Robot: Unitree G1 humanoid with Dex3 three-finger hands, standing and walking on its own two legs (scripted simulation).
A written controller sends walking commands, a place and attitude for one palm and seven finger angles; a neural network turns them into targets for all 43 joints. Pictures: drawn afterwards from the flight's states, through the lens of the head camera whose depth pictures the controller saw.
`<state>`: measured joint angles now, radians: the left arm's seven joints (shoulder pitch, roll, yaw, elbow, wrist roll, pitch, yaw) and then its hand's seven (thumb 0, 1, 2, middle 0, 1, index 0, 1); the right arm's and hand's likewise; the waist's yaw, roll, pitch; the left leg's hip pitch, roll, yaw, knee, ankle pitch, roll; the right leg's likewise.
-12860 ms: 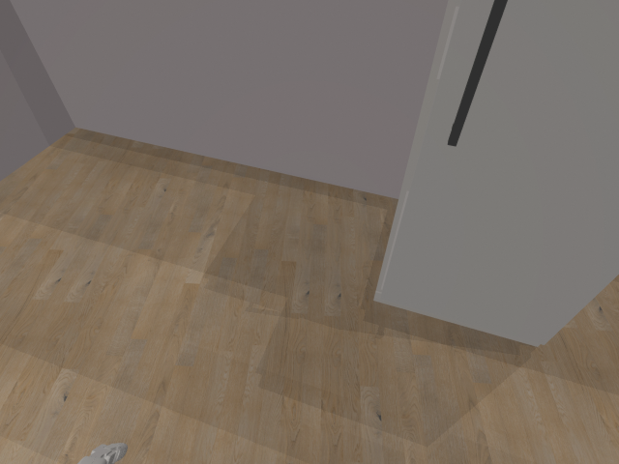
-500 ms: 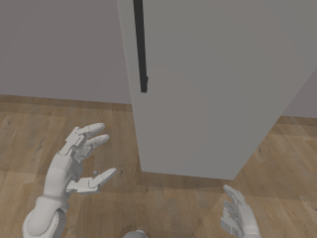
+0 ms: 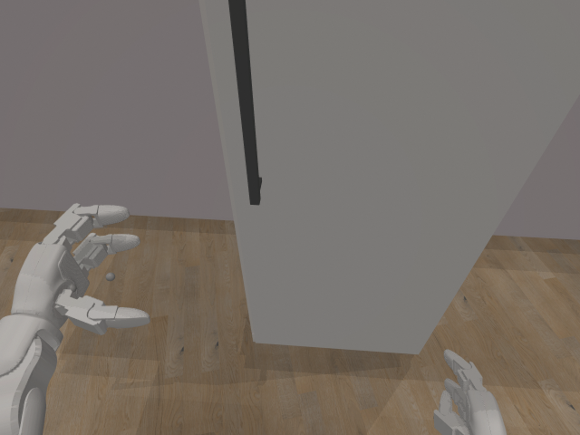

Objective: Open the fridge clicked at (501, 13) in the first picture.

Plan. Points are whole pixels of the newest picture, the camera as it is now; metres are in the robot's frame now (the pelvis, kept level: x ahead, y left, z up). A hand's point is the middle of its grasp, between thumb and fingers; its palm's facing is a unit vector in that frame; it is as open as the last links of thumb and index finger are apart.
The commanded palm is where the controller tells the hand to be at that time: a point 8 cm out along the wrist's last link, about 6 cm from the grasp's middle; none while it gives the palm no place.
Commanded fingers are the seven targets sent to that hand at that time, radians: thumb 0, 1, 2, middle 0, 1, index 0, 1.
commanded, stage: raise the hand to about handle height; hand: left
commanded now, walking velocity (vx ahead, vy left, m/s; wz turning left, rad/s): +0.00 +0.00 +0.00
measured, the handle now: (246, 75) +0.52 +0.12 +0.27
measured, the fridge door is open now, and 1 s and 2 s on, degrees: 0 0 0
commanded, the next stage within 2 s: move the hooked fingers beside the handle in 0.90 s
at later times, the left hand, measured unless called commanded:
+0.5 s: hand (51, 193) +0.28 +0.28 +0.24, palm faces +0.12 -0.99 -0.09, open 14.0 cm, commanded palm +0.24 +0.31 +0.22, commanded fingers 0.00 -0.50 0.30 -0.30 -1.20 -0.30 -1.20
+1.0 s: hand (73, 212) +0.28 +0.27 +0.21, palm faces +0.07 -0.99 -0.09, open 14.0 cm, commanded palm +0.24 +0.32 +0.22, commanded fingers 0.00 -0.50 0.30 -0.30 -1.20 -0.30 -1.20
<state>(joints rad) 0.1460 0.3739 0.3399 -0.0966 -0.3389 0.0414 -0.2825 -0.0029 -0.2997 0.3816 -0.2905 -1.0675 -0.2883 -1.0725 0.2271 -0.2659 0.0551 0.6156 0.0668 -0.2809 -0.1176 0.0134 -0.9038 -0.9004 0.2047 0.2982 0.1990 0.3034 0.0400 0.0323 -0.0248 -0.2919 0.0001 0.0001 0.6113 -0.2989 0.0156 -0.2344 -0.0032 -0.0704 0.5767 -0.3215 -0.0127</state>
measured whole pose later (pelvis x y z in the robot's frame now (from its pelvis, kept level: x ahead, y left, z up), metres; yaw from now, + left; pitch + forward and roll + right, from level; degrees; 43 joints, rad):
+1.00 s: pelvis +0.00 +0.00 +0.01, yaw +0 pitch -3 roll +0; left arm -0.15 0.49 0.47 0.06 -0.34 0.29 -0.43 -0.01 -0.50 0.30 -0.30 -1.20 -0.30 -1.20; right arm 0.19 -0.27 0.10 0.62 0.09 -0.21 -0.11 0.01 -0.90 -0.90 0.21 0.30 0.20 0.30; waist 0.06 0.07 -0.02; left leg -0.19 -0.01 0.00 0.48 -0.24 0.01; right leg -0.14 -0.01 -0.07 0.46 -0.27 -0.02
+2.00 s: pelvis +0.01 -0.01 +0.01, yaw +0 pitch -1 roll +0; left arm -0.48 0.40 0.33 0.35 -0.24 0.23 -0.27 -0.01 -0.50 0.30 -0.30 -1.20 -0.30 -1.20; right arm 0.23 -0.28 0.07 0.65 0.09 -0.14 -0.10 0.01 -0.90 -0.90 0.21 0.30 0.20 0.30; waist 0.02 0.05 -0.02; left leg -0.21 0.00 0.01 0.47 -0.24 0.00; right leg -0.17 0.00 -0.06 0.47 -0.28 -0.03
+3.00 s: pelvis +0.01 +0.00 +0.01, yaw -2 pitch +3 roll +0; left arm -0.76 0.40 0.33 0.77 -0.17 0.04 -0.19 -0.01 -0.50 0.30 -0.30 -1.20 -0.30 -1.20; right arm 0.35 -0.28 0.04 0.68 0.07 -0.09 -0.08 0.01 -0.90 -0.90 0.21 0.30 0.20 0.30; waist -0.04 0.03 -0.03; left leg -0.28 0.01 0.04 0.48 -0.25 0.02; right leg -0.25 0.01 -0.03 0.46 -0.26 -0.02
